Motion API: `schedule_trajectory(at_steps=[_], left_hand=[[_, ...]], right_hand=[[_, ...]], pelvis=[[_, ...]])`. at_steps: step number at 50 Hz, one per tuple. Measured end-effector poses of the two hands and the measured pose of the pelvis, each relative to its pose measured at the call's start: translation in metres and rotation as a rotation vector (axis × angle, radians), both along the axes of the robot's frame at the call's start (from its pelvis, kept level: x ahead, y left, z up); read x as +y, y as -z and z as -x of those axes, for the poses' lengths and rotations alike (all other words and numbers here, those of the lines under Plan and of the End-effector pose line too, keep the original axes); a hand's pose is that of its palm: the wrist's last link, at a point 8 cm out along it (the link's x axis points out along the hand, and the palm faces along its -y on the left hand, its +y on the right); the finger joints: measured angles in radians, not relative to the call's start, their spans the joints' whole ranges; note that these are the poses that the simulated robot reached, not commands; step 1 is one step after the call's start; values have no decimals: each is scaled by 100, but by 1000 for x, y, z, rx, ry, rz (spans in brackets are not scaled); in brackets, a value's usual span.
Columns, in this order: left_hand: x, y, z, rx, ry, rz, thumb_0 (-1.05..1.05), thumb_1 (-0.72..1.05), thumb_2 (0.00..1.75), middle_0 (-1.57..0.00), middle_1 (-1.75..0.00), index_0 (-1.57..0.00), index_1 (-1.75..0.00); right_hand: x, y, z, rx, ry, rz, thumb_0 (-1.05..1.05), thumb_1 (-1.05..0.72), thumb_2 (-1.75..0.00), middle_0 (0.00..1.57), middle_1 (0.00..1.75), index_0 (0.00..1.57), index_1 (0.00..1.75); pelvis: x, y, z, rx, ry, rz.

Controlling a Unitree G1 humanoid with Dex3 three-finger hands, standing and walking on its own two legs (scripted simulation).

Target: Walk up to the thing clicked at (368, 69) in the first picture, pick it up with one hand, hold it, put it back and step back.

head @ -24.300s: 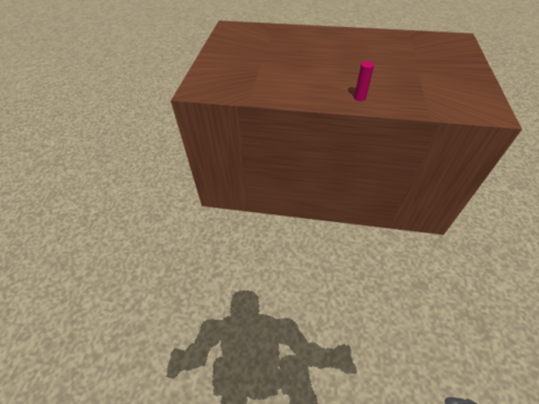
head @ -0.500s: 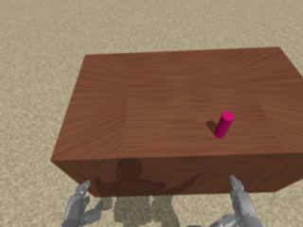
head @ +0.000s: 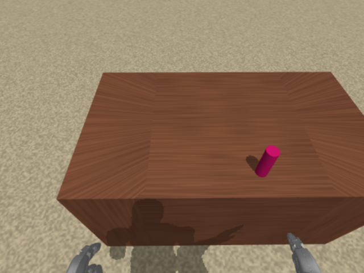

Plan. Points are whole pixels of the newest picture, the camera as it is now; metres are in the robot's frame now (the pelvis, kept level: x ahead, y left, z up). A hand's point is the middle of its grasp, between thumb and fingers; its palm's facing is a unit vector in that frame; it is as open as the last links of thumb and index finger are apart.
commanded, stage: home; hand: right
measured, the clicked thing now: (266, 162) +0.43 -0.24 -0.11
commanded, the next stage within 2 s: stand in 1.86 s
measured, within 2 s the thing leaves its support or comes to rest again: neither
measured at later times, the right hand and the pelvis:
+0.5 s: hand out of the picture +0.05 -0.26 -0.14, palm faces -0.03 +0.93 -0.37, open 17.6 cm; pelvis -0.01 +0.00 +0.01, yaw +0 degrees
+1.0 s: hand out of the picture +0.03 -0.26 -0.14, palm faces -0.04 +0.93 -0.36, open 17.5 cm; pelvis -0.02 +0.00 +0.01, yaw +0 degrees
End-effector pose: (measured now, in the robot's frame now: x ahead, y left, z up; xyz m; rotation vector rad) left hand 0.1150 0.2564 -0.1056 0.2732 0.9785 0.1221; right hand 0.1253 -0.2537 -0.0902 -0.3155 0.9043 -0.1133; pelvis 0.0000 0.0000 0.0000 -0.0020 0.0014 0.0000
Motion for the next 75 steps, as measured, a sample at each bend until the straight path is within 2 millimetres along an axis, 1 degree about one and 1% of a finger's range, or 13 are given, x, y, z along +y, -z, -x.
schedule_trajectory(at_steps=[6, 9, 12, 17, 32, 42, 49, 64, 75], left_hand=[[25, 3, 19, 77, -31, -37, 1, 90, 90, -20, -30, -20, -30], [33, 4, 30, 122, -44, -50, 1, 90, 90, -20, -30, -20, -30], [37, 5, 39, 161, -55, -55, 1, 90, 90, -20, -30, -20, -30], [37, 7, 52, 200, -65, -55, 1, 90, 90, -20, -30, -20, -30], [31, 7, 83, 251, -81, -47, 0, 90, 90, -20, -30, -20, -30], [34, 9, 99, 296, -94, -54, 0, 90, 90, -20, -30, -20, -30], [35, 9, 97, 307, -93, -53, 0, 90, 90, -20, -30, -20, -30], [35, 5, 68, 260, -80, -54, 0, 90, 90, -21, -30, -20, -30], [36, 3, 60, 250, -84, -59, 0, 90, 90, -21, -30, -20, -30]], right_hand=[[-31, 4, 29, 117, 45, 58, -1, 58, -3, 5, 5, 5, 5], [-41, 4, 42, 163, 68, 76, -1, 57, -3, 5, 5, 5, 5], [-47, 5, 53, 202, 85, 86, -1, 56, -4, 5, 5, 5, 5], [-49, 7, 66, 243, 99, 87, -1, 56, -4, 5, 5, 5, 5], [-45, 12, 88, 290, 102, 54, -1, 56, -4, 5, 5, 5, 5], [-49, 14, 103, 338, 116, 57, 0, 56, -4, 5, 5, 5, 5], [-49, 14, 103, 350, 122, 58, 0, 55, -4, 5, 5, 5, 5], [-44, 14, 80, 314, 113, 50, 0, 56, -4, 5, 5, 5, 5], [-46, 13, 70, 306, 115, 50, 0, 57, -4, 5, 5, 5, 5]], pelvis=[[-1, -3, -3, -19, 0, 2], [-1, -5, -2, -28, 0, 2], [-1, -6, -1, -37, 0, 2], [-1, -9, 3, -52, 0, 1], [-4, -13, 22, -65, -2, 1], [-5, -13, 26, -56, -4, 2], [-4, -13, 23, -51, -4, 2], [-2, -14, 14, -47, -4, -1], [-2, -14, 9, -46, -8, 0]])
